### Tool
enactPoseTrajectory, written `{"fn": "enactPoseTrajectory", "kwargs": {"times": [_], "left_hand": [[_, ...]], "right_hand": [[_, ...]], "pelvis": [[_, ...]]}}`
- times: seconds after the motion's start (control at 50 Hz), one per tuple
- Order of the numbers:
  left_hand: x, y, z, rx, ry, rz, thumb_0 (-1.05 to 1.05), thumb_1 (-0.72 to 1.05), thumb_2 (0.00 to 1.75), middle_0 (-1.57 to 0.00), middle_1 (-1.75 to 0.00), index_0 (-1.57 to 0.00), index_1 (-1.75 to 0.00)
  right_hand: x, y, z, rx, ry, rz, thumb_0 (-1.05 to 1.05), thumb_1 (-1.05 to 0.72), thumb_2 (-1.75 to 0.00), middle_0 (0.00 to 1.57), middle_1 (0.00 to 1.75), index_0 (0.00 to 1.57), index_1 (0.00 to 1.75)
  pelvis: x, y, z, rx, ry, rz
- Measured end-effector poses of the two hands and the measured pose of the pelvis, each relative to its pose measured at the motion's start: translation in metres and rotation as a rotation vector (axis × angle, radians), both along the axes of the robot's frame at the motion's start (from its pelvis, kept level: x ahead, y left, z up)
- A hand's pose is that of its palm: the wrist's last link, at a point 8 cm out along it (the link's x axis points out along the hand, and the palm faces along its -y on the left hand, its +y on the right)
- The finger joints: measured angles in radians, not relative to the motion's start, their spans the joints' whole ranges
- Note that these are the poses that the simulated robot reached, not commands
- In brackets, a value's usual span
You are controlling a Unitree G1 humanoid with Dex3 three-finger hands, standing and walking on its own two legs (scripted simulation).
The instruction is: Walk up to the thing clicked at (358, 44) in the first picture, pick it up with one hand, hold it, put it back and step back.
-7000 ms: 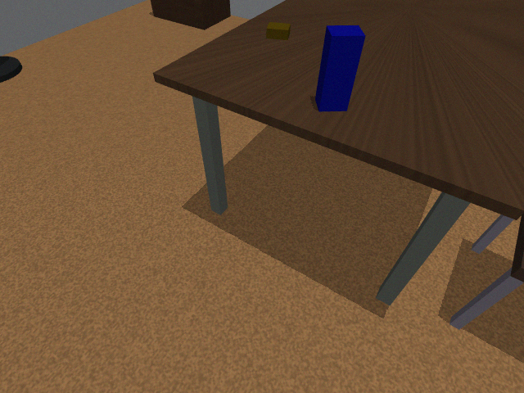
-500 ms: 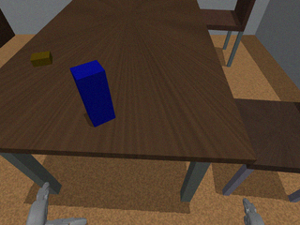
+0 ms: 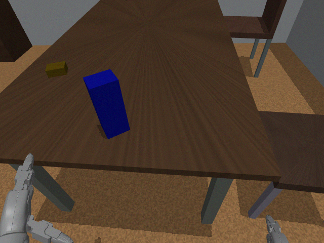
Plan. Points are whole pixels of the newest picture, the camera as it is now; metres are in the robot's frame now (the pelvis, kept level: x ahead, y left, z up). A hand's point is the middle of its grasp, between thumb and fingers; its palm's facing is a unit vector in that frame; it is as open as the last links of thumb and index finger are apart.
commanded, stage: rise first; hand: left
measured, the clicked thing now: (109, 106) +0.48 +0.21 +0.08
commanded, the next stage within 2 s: go down in 0.94 s
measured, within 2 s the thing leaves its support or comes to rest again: neither
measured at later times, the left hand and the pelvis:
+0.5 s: hand (33, 196) +0.18 +0.26 +0.13, palm faces +0.37 -0.82 -0.45, open 17.7 cm; pelvis -0.01 +0.00 +0.00, yaw +1 degrees
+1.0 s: hand (19, 187) +0.18 +0.27 +0.16, palm faces +0.42 -0.78 -0.47, open 17.7 cm; pelvis -0.01 +0.00 +0.00, yaw +1 degrees
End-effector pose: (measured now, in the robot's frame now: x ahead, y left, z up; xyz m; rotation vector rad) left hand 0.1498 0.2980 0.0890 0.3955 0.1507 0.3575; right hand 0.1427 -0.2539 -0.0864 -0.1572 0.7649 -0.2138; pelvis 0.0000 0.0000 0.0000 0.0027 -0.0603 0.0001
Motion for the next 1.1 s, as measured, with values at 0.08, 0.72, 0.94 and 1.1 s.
{"fn": "enactPoseTrajectory", "kwargs": {"times": [0.08, 0.72, 0.94, 1.1], "left_hand": [[-0.004, 0.000, 0.014, 0.036, -0.045, -0.007, -0.01, -0.57, 0.00, -0.06, -0.04, -0.05, -0.04], [-0.012, 0.000, 0.078, 0.192, -0.308, -0.077, -0.01, -0.60, 0.04, -0.06, -0.05, -0.05, -0.06], [-0.012, 0.007, 0.090, 0.227, -0.353, -0.065, -0.01, -0.61, 0.06, -0.07, -0.05, -0.05, -0.07], [-0.013, 0.010, 0.087, 0.228, -0.360, -0.067, -0.01, -0.60, 0.06, -0.06, -0.05, -0.04, -0.07]], "right_hand": [[-0.001, -0.002, -0.003, 0.000, 0.009, 0.001, -0.01, 0.47, -0.02, 0.05, 0.05, 0.05, 0.05], [-0.002, -0.003, 0.003, 0.005, -0.045, -0.007, -0.01, 0.47, -0.04, 0.05, 0.05, 0.05, 0.05], [-0.002, -0.003, 0.003, 0.004, -0.049, -0.005, -0.01, 0.47, -0.05, 0.05, 0.05, 0.05, 0.05], [-0.002, 0.001, 0.001, 0.009, -0.042, 0.005, -0.01, 0.48, -0.05, 0.05, 0.05, 0.05, 0.06]], "pelvis": [[-0.002, -0.002, 0.000, 0.001, -0.004, 0.005], [-0.010, 0.000, 0.000, 0.002, -0.016, 0.012], [-0.010, 0.001, 0.000, 0.002, -0.017, 0.012], [-0.011, 0.002, -0.001, 0.002, -0.008, 0.013]]}}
